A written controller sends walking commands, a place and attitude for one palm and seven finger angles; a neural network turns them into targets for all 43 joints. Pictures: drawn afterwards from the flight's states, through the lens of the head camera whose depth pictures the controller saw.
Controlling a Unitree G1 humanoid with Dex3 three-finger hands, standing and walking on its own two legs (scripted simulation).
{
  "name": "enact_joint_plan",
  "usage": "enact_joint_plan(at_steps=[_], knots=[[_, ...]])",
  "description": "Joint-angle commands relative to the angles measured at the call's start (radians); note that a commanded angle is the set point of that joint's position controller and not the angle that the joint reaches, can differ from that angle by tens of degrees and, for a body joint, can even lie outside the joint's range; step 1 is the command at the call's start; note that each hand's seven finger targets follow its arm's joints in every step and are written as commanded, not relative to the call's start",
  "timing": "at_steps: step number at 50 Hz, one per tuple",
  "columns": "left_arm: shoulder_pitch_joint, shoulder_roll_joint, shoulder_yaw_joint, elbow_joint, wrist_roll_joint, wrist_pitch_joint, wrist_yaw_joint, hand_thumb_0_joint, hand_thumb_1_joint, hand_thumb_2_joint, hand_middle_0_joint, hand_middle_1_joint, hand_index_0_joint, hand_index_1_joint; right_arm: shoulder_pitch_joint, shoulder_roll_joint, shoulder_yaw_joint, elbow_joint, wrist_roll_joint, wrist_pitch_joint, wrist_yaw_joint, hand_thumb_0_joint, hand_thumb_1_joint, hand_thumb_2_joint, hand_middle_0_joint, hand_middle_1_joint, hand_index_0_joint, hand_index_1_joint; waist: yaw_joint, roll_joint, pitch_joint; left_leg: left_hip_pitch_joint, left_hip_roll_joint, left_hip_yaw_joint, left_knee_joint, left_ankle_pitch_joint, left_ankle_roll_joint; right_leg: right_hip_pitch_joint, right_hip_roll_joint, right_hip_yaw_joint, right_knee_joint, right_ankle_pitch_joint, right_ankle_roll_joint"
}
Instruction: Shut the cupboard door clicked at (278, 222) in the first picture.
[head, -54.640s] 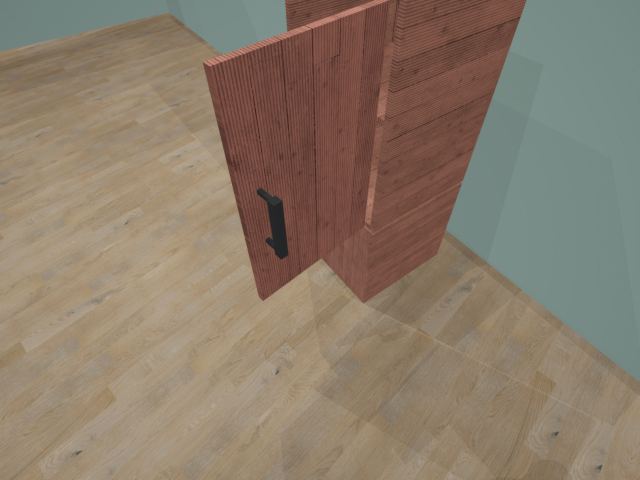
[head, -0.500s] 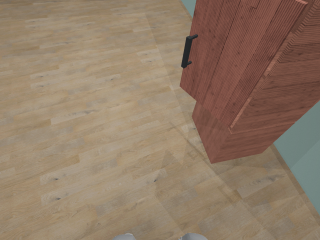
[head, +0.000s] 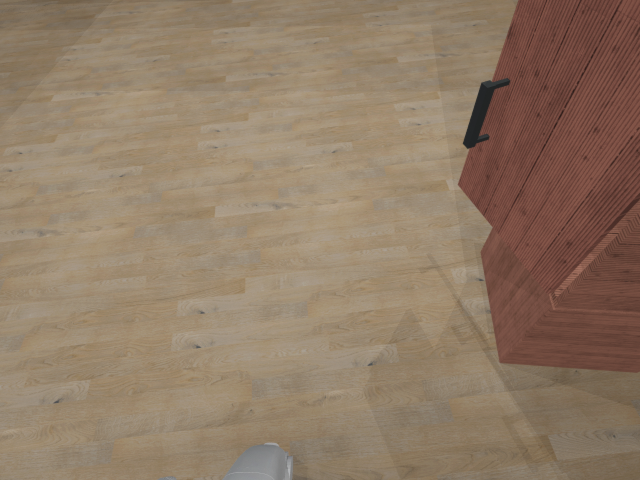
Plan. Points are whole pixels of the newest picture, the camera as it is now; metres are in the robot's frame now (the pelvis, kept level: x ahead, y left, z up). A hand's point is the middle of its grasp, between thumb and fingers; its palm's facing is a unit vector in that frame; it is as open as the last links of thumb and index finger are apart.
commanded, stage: walk to a spot facing it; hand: left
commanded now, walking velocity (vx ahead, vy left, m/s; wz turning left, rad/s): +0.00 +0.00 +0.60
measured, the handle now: (485, 114) +0.81 -0.33 -0.08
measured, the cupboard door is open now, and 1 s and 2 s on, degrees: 26 26 26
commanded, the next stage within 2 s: turn to face it in 1.78 s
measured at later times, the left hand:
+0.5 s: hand out of the picture +0.04 +0.25 -0.16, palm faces +0.30 -0.92 -0.27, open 7.4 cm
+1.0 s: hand out of the picture +0.02 +0.15 -0.17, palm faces +0.65 -0.73 -0.20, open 7.4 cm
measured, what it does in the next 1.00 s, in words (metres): walks ahead, turning left: left foot, then right foot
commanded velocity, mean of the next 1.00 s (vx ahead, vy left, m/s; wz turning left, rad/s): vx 0.22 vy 0.00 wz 0.59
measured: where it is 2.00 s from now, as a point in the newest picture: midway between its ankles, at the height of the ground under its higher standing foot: (245, 380)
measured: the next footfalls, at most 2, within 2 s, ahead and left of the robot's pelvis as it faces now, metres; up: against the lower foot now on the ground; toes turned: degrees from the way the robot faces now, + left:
left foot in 0.22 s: +0.03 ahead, +0.15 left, +0.00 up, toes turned +13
right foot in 0.60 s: +0.14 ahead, -0.09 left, +0.00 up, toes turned +16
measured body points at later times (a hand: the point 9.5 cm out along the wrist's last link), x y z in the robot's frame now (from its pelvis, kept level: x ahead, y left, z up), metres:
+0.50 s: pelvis +0.02 +0.01 +0.00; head +0.06 +0.03 +0.44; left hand +0.03 +0.30 -0.14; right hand +0.17 -0.21 -0.14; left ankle -0.01 +0.14 -0.74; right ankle +0.07 -0.12 -0.70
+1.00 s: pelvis +0.16 +0.04 -0.01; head +0.21 +0.07 +0.44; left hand -0.02 +0.19 -0.15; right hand +0.39 -0.09 -0.16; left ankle +0.16 +0.20 -0.70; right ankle +0.11 -0.10 -0.74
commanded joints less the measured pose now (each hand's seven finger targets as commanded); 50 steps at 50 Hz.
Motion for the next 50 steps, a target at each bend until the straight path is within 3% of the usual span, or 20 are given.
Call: enact_joint_plan(at_steps=[1,6,9,10,11,12,13,16,20,24,27,28,29,30,32,34,36,38,47,50], knots=[[0.12,0.209,0.066,-0.041,0.004,-0.026,0.02,0.0,0.9,0.9,-0.2,-0.3,-0.2,-0.3,-0.096,-0.022,0.014,-0.101,0.006,-0.017,0.008,0.0,-0.9,-0.9,0.2,0.3,0.2,0.3,0.074,-0.221,-0.119,-0.069,0.012,0.042,-0.113,-0.021,0.0,0.243,-0.241,0.112,-0.073,0.806,-0.097],[0.127,0.234,0.079,-0.038,0.012,-0.02,0.015,0.0,0.9,0.9,-0.2,-0.3,-0.2,-0.3,-0.111,-0.017,0.022,-0.116,0.012,-0.028,0.007,0.0,-0.9,-0.9,0.2,0.3,0.2,0.3,0.078,-0.249,-0.13,0.069,0.006,0.095,-0.363,-0.025,0.029,0.218,-0.275,0.073,-0.019,0.803,-0.097],[0.098,0.236,0.08,-0.04,-0.003,-0.019,0.009,0.0,0.9,0.9,-0.2,-0.3,-0.2,-0.3,0.029,-0.066,0.011,-0.082,0.006,-0.042,0.005,0.0,-0.9,-0.9,0.2,0.3,0.2,0.3,-0.005,-0.167,-0.193,0.361,0.002,0.092,-0.659,0.241,0.054,0.082,-0.237,-0.021,0.186,0.708,-0.02],[0.098,0.193,0.073,-0.063,-0.012,-0.014,0.002,0.0,0.9,0.9,-0.2,-0.3,-0.2,-0.3,0.099,-0.166,-0.013,-0.067,-0.002,-0.052,0.001,0.0,-0.9,-0.9,0.2,0.3,0.2,0.3,-0.043,0.084,-0.258,0.58,0.194,-0.146,-0.7,0.55,0.131,-0.158,-0.142,-0.075,0.387,0.322,0.047],[0.035,0.131,0.044,-0.111,-0.013,-0.01,0.001,0.0,0.9,0.9,-0.2,-0.3,-0.2,-0.3,0.173,-0.252,-0.035,-0.052,0.005,-0.05,-0.01,0.0,-0.9,-0.9,0.2,0.3,0.2,0.3,-0.08,0.317,-0.26,0.652,0.415,-0.429,-0.701,1.052,0.274,-0.386,-0.026,-0.018,0.581,-0.327,0.093],[-0.007,0.162,0.047,-0.126,-0.004,0.004,0.009,0.0,0.9,0.9,-0.2,-0.3,-0.2,-0.3,0.186,-0.234,-0.025,-0.033,0.009,-0.039,-0.016,0.0,-0.9,-0.9,0.2,0.3,0.2,0.3,-0.075,0.178,-0.246,0.587,0.432,-0.349,-0.689,0.981,0.314,-0.376,-0.049,0.09,0.621,-0.327,0.073],[-0.033,0.162,0.052,-0.125,-0.002,0.01,0.009,0.0,0.9,0.9,-0.2,-0.3,-0.2,-0.3,0.14,-0.2,-0.013,-0.047,0.003,-0.041,-0.023,0.0,-0.9,-0.9,0.2,0.3,0.2,0.3,-0.056,0.136,-0.185,0.492,0.364,-0.296,-0.715,0.775,0.29,-0.367,-0.053,0.093,0.611,-0.267,0.073],[-0.011,0.166,0.061,-0.083,-0.002,0.017,-0.011,0.0,0.9,0.9,-0.2,-0.3,-0.2,-0.3,-0.004,-0.152,0.004,-0.092,-0.006,-0.045,-0.036,0.0,-0.9,-0.9,0.2,0.3,0.2,0.3,0.001,0.191,-0.094,0.347,0.245,-0.247,-0.764,0.433,0.228,-0.356,-0.042,0.111,0.606,-0.115,0.087],[-0.02,0.148,0.056,-0.082,0.002,0.003,-0.035,0.0,0.9,0.9,-0.2,-0.3,-0.2,-0.3,0.023,-0.164,-0.002,-0.088,-0.007,-0.06,-0.029,0.0,-0.9,-0.9,0.2,0.3,0.2,0.3,0.002,0.144,-0.107,0.339,0.194,-0.283,-0.819,0.067,0.223,-0.347,-0.007,0.083,0.456,-0.071,0.09],[-0.053,0.145,0.053,-0.102,0.002,-0.01,-0.047,0.0,0.9,0.9,-0.2,-0.3,-0.2,-0.3,0.035,-0.177,-0.011,-0.081,-0.011,-0.063,-0.022,0.0,-0.9,-0.9,0.2,0.3,0.2,0.3,0.003,0.158,-0.07,0.252,0.175,-0.338,-0.837,-0.117,0.222,-0.262,0.028,0.053,0.258,-0.066,0.087],[0.062,0.15,0.057,-0.067,0.004,-0.023,-0.051,0.0,0.9,0.9,-0.2,-0.3,-0.2,-0.3,-0.009,-0.166,-0.013,-0.086,-0.008,-0.062,-0.02,0.0,-0.9,-0.9,0.2,0.3,0.2,0.3,0.065,0.132,-0.08,0.102,0.13,-0.334,-0.747,-0.179,0.198,-0.017,0.082,0.015,0.083,0.006,0.085],[0.152,0.181,0.069,-0.043,0.007,-0.034,-0.049,0.0,0.9,0.9,-0.2,-0.3,-0.2,-0.3,-0.036,-0.14,-0.01,-0.093,0.0,-0.065,-0.019,0.0,-0.9,-0.9,0.2,0.3,0.2,0.3,0.118,0.045,-0.103,-0.041,0.068,-0.284,-0.626,-0.205,0.168,0.178,0.063,0.054,-0.032,-0.003,0.076],[0.25,0.257,0.086,-0.022,0.019,-0.048,-0.034,0.0,0.9,0.9,-0.2,-0.3,-0.2,-0.3,-0.026,-0.061,0.007,-0.11,0.011,-0.072,-0.017,0.0,-0.9,-0.9,0.2,0.3,0.2,0.3,0.163,-0.211,-0.154,-0.233,-0.044,-0.137,-0.343,-0.232,0.11,0.362,-0.162,0.3,-0.216,-0.245,0.026],[0.259,0.317,0.088,-0.027,0.013,-0.044,-0.021,0.0,0.9,0.9,-0.2,-0.3,-0.2,-0.3,-0.048,-0.022,0.015,-0.136,0.008,-0.08,-0.014,0.0,-0.9,-0.9,0.2,0.3,0.2,0.3,0.171,-0.387,-0.121,-0.315,-0.08,-0.051,-0.035,-0.229,0.074,0.295,-0.408,0.644,-0.384,-0.442,-0.059],[0.107,0.251,0.075,-0.06,0.002,-0.056,-0.015,0.0,0.9,0.9,-0.2,-0.3,-0.2,-0.3,-0.001,-0.072,-0.003,-0.111,-0.012,-0.074,-0.002,0.0,-0.9,-0.9,0.2,0.3,0.2,0.3,0.066,-0.258,-0.046,-0.283,0.028,-0.115,0.162,-0.04,0.075,0.091,-0.397,0.598,-0.416,-0.472,-0.086],[0.028,0.174,0.055,-0.064,0.002,-0.065,-0.012,0.0,0.9,0.9,-0.2,-0.3,-0.2,-0.3,0.013,-0.056,-0.002,-0.063,-0.016,-0.065,0.014,0.0,-0.9,-0.9,0.2,0.3,0.2,0.3,0.022,-0.185,0.015,-0.219,0.078,-0.077,0.199,0.102,0.057,-0.015,-0.323,0.358,-0.385,-0.265,-0.056],[0.074,0.141,0.046,-0.042,-0.002,-0.082,-0.015,0.0,0.9,0.9,-0.2,-0.3,-0.2,-0.3,0.026,-0.012,0.01,-0.046,-0.008,-0.063,0.026,0.0,-0.9,-0.9,0.2,0.3,0.2,0.3,0.021,-0.155,-0.012,-0.194,0.063,-0.027,0.151,0.178,0.045,0.047,-0.241,0.131,-0.327,0.09,-0.035],[0.145,0.132,0.044,-0.005,-0.001,-0.091,-0.011,0.0,0.9,0.9,-0.2,-0.3,-0.2,-0.3,0.015,0.005,0.014,-0.04,-0.001,-0.061,0.031,0.0,-0.9,-0.9,0.2,0.3,0.2,0.3,0.035,-0.163,-0.024,-0.218,0.057,0.005,0.11,0.207,0.043,0.145,-0.22,0.033,-0.292,0.326,-0.025],[0.276,0.139,0.046,0.073,0.008,-0.094,-0.002,0.0,0.9,0.9,-0.2,-0.3,-0.2,-0.3,-0.186,0.037,0.044,-0.103,-0.002,-0.072,0.045,0.0,-0.9,-0.9,0.2,0.3,0.2,0.3,0.09,-0.171,0.009,-0.205,0.063,0.124,-0.293,0.163,0.085,0.322,-0.278,-0.097,-0.234,0.632,-0.052],[0.241,0.183,0.057,0.066,0.007,-0.096,-0.006,0.0,0.9,0.9,-0.2,-0.3,-0.2,-0.3,-0.084,0.015,0.039,-0.088,-0.003,-0.088,0.037,0.0,-0.9,-0.9,0.2,0.3,0.2,0.3,0.034,-0.185,-0.06,0.008,-0.006,0.188,-0.409,0.087,0.137,0.312,-0.302,-0.145,-0.072,0.921,-0.053]])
